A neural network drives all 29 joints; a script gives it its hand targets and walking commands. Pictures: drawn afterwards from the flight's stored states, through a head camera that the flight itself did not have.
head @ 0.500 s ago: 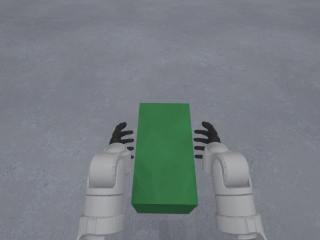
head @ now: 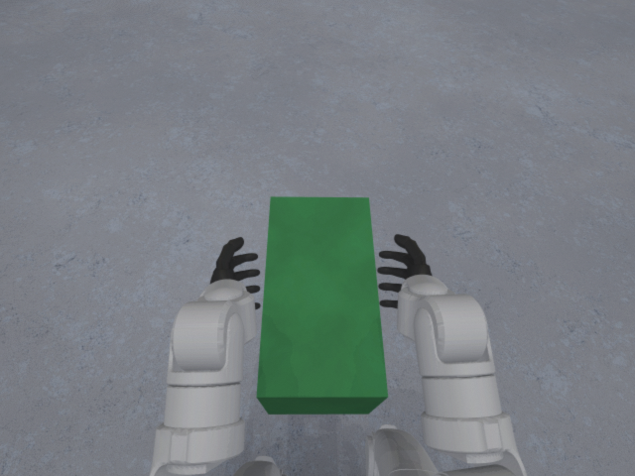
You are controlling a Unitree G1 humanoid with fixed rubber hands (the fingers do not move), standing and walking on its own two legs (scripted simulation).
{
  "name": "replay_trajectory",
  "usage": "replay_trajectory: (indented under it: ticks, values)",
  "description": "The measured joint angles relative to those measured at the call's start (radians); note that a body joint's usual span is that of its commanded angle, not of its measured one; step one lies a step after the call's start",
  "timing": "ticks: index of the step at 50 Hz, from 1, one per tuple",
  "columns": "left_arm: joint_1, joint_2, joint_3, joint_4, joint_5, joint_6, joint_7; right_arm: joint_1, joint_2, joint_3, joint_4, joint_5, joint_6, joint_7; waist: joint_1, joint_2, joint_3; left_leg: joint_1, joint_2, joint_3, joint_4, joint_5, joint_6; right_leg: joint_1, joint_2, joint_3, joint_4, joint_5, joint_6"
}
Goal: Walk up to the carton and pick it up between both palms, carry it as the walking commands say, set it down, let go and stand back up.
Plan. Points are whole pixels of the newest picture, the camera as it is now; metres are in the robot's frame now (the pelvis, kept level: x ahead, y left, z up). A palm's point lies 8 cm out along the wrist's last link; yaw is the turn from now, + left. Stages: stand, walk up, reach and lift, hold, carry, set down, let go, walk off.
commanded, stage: carry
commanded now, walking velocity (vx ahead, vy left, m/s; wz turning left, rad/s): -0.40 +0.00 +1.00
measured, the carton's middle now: (319, 304) +0.35 +0.01 -0.02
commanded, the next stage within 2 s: none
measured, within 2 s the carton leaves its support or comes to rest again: neither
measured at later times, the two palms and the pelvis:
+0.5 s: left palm out of the picture +0.04 +0.22 +0.09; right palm (324, 468) +0.13 +0.01 +0.10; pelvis -0.20 -0.02 +0.00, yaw +28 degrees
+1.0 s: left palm out of the picture -0.33 +0.19 +0.10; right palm out of the picture -0.14 +0.06 +0.11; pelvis -0.42 -0.12 +0.01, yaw +56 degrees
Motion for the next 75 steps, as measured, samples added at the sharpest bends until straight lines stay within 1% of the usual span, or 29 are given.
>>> replay_trajectory:
  ticks: [4, 9, 10, 13, 16, 19, 22, 24, 26, 27, 31, 35, 39, 40, 41, 43, 45, 47, 49, 52, 53, 56, 59, 61, 64, 67, 69, 72, 75]
  values:
    - [0.000, 0.000, -0.021, -0.056, -0.029, -0.021, 0.003, -0.005, 0.002, -0.013, -0.042, -0.008, -0.033, -0.011, 0.028, 0.014, 0.015, -0.039, -0.033, -0.064, -0.081, 0.104, -0.009, 0.104, 0.044, 0.019, -0.077, -0.030, 0.002]
    - [-0.004, -0.002, -0.026, -0.099, -0.038, -0.053, -0.001, -0.014, 0.006, -0.011, -0.096, -0.017, -0.051, -0.017, 0.028, 0.053, 0.003, -0.098, -0.081, -0.135, -0.168, 0.230, -0.033, 0.326, 0.080, 0.003, -0.450, -0.035, -0.035]
    - [-0.003, -0.002, -0.030, -0.093, -0.038, -0.061, -0.006, -0.011, 0.004, -0.013, -0.101, -0.018, -0.054, -0.017, 0.024, 0.092, 0.012, -0.108, -0.072, -0.148, -0.160, 0.217, -0.046, 0.342, 0.091, -0.023, -0.493, -0.008, -0.048]
    - [0.015, 0.005, -0.038, -0.090, -0.041, -0.049, -0.023, 0.042, -0.016, 0.004, -0.135, 0.018, -0.039, -0.012, -0.011, 0.068, 0.032, -0.186, -0.069, -0.003, 0.205, -0.155, -0.067, 0.345, 0.032, -0.065, -0.509, 0.035, -0.067]
    - [0.039, 0.013, -0.027, -0.102, -0.026, -0.038, -0.028, 0.063, -0.023, 0.037, -0.154, 0.057, -0.014, -0.006, -0.055, 0.018, 0.046, -0.159, -0.025, 0.075, 0.403, -0.165, -0.065, 0.350, -0.043, -0.098, -0.534, 0.079, -0.056]
    - [0.043, 0.015, -0.025, -0.129, -0.009, -0.033, -0.021, 0.053, -0.021, 0.052, -0.171, 0.066, -0.002, -0.012, -0.086, -0.015, 0.039, -0.046, 0.019, 0.094, 0.284, -0.144, -0.072, 0.317, -0.113, -0.131, -0.510, 0.093, -0.035]
    - [0.031, 0.011, -0.035, -0.138, 0.004, -0.031, -0.016, 0.032, -0.013, 0.039, -0.178, 0.055, 0.003, -0.017, -0.098, -0.022, 0.020, 0.100, 0.041, 0.104, 0.031, -0.099, -0.071, 0.262, -0.172, -0.165, -0.447, 0.095, -0.014]
    - [0.020, 0.009, -0.023, -0.129, 0.010, -0.031, -0.016, 0.010, -0.004, 0.031, -0.156, 0.043, 0.001, -0.015, -0.096, -0.032, 0.002, 0.126, 0.023, 0.100, -0.068, -0.081, -0.044, 0.196, -0.200, -0.150, -0.364, 0.039, 0.005]
    - [0.024, 0.009, -0.008, -0.112, 0.012, -0.036, -0.015, -0.002, 0.001, 0.034, -0.113, 0.030, -0.008, -0.008, -0.074, -0.032, 0.010, 0.065, 0.009, 0.071, -0.026, -0.064, -0.019, 0.127, -0.142, -0.066, -0.217, -0.145, 0.024]
    - [0.029, 0.010, -0.006, -0.103, 0.009, -0.032, -0.013, -0.004, 0.002, 0.034, -0.093, 0.024, -0.006, -0.003, -0.057, -0.026, 0.013, 0.046, 0.007, 0.053, -0.028, -0.035, -0.015, 0.097, -0.110, -0.040, -0.138, -0.171, 0.026]
    - [0.041, 0.015, -0.019, -0.084, -0.024, -0.007, -0.004, 0.002, -0.001, 0.016, -0.051, 0.006, 0.001, 0.006, 0.014, -0.003, 0.009, -0.004, -0.019, -0.017, -0.083, 0.075, -0.012, 0.059, -0.043, -0.019, -0.001, -0.070, 0.021]
    - [0.044, 0.016, -0.043, -0.102, -0.055, -0.017, 0.000, 0.009, -0.004, 0.001, -0.065, -0.006, -0.023, -0.004, 0.050, 0.015, 0.003, -0.040, -0.066, -0.086, -0.159, 0.190, -0.016, 0.138, 0.007, 0.003, -0.109, -0.044, 0.004]
    - [0.042, 0.015, -0.055, -0.100, -0.066, -0.034, 0.003, 0.010, -0.004, -0.006, -0.087, -0.012, -0.024, -0.009, 0.043, 0.052, -0.017, -0.056, -0.111, -0.156, -0.291, 0.327, -0.056, 0.322, 0.053, -0.027, -0.463, -0.052, -0.048]
    - [0.039, 0.014, -0.061, -0.088, -0.068, -0.040, 0.001, 0.014, -0.006, -0.013, -0.095, -0.014, -0.027, -0.010, 0.030, 0.092, -0.009, -0.076, -0.108, -0.162, -0.265, 0.259, -0.091, 0.342, 0.058, -0.058, -0.521, 0.003, -0.059]
    - [0.038, 0.013, -0.066, -0.080, -0.065, -0.040, -0.005, 0.027, -0.011, -0.011, -0.106, -0.010, -0.029, -0.011, 0.018, 0.100, -0.002, -0.124, -0.113, -0.108, -0.124, 0.079, -0.116, 0.342, 0.039, -0.081, -0.536, 0.048, -0.060]
    - [0.049, 0.017, -0.057, -0.086, -0.060, -0.032, -0.015, 0.054, -0.019, 0.006, -0.126, 0.024, -0.019, -0.010, -0.005, 0.067, 0.014, -0.211, -0.106, -0.006, 0.275, -0.139, -0.110, 0.344, -0.015, -0.103, -0.556, 0.106, -0.052]
    - [0.067, 0.022, -0.041, -0.098, -0.045, -0.027, -0.016, 0.063, -0.023, 0.034, -0.127, 0.054, -0.010, -0.005, -0.028, 0.030, 0.015, -0.210, -0.064, 0.026, 0.506, -0.159, -0.087, 0.336, -0.065, -0.109, -0.569, 0.142, -0.037]
    - [0.071, 0.023, -0.029, -0.106, -0.028, -0.026, -0.012, 0.055, -0.022, 0.051, -0.125, 0.065, -0.004, -0.006, -0.049, -0.002, 0.008, -0.128, -0.012, 0.032, 0.471, -0.143, -0.081, 0.311, -0.116, -0.113, -0.558, 0.160, -0.016]
    - [0.063, 0.021, -0.031, -0.112, -0.021, -0.025, -0.009, 0.046, -0.018, 0.051, -0.132, 0.061, -0.002, -0.012, -0.061, -0.019, -0.004, -0.012, 0.027, 0.034, 0.286, -0.171, -0.078, 0.273, -0.162, -0.118, -0.535, 0.175, 0.003]
    - [0.044, 0.016, -0.042, -0.112, -0.013, -0.022, -0.003, 0.027, -0.011, 0.033, -0.142, 0.047, 0.002, -0.021, -0.071, -0.018, -0.030, 0.174, 0.052, 0.048, -0.077, -0.092, -0.068, 0.202, -0.216, -0.117, -0.493, 0.201, 0.036]
    - [0.039, 0.015, -0.034, -0.105, -0.010, -0.026, -0.001, 0.022, -0.008, 0.036, -0.131, 0.042, -0.003, -0.021, -0.069, -0.041, -0.030, 0.164, 0.030, 0.058, -0.092, -0.071, -0.063, 0.172, -0.231, -0.090, -0.467, 0.185, 0.038]
    - [0.066, 0.023, -0.017, -0.093, -0.013, -0.014, -0.003, 0.016, -0.006, 0.057, -0.068, 0.032, 0.001, -0.013, -0.036, -0.031, -0.034, 0.103, 0.032, 0.059, -0.057, -0.054, -0.038, 0.087, -0.139, -0.034, -0.223, -0.094, 0.015]
    - [0.077, 0.027, -0.018, -0.070, -0.033, 0.008, -0.003, 0.017, -0.006, 0.050, -0.020, 0.016, 0.010, -0.009, 0.008, -0.010, -0.044, 0.071, 0.037, 0.053, -0.083, 0.000, -0.020, 0.057, -0.057, -0.053, -0.023, -0.074, -0.005]
    - [0.076, 0.026, -0.028, -0.070, -0.048, 0.012, -0.003, 0.015, -0.006, 0.037, -0.013, 0.005, 0.005, -0.016, 0.030, 0.000, -0.045, 0.048, 0.028, 0.054, -0.098, 0.037, -0.009, 0.091, -0.023, -0.071, -0.034, -0.049, -0.011]
    - [0.068, 0.024, -0.038, -0.085, -0.060, 0.003, -0.003, 0.007, -0.003, 0.025, -0.029, -0.007, -0.010, -0.027, 0.040, 0.016, -0.047, 0.006, 0.004, 0.066, -0.108, 0.087, 0.008, 0.197, 0.013, -0.086, -0.211, -0.046, -0.031]
    - [0.051, 0.017, -0.035, -0.073, -0.056, -0.012, -0.007, 0.003, -0.002, 0.017, -0.044, -0.011, -0.018, -0.035, 0.032, 0.057, -0.049, -0.046, -0.010, 0.077, -0.082, 0.083, 0.014, 0.300, 0.026, -0.102, -0.444, 0.018, -0.077]
    - [0.041, 0.015, -0.038, -0.050, -0.055, -0.013, -0.017, 0.027, -0.010, 0.014, -0.059, 0.002, -0.020, -0.040, 0.008, 0.059, -0.039, -0.112, -0.032, 0.075, 0.115, -0.127, -0.011, 0.280, -0.002, -0.104, -0.447, 0.050, -0.095]
    - [0.046, 0.016, -0.035, -0.041, -0.040, -0.002, -0.027, 0.043, -0.017, 0.019, -0.069, 0.035, -0.002, -0.041, -0.032, 0.045, -0.023, -0.167, -0.037, 0.052, 0.457, -0.165, -0.037, 0.283, -0.045, -0.092, -0.508, 0.124, -0.079]
    - [0.044, 0.015, -0.013, -0.040, -0.017, -0.005, -0.023, 0.034, -0.014, 0.035, -0.074, 0.058, 0.009, -0.039, -0.066, 0.017, -0.022, -0.100, 0.007, 0.043, 0.463, -0.124, -0.067, 0.269, -0.082, -0.072, -0.566, 0.197, -0.055]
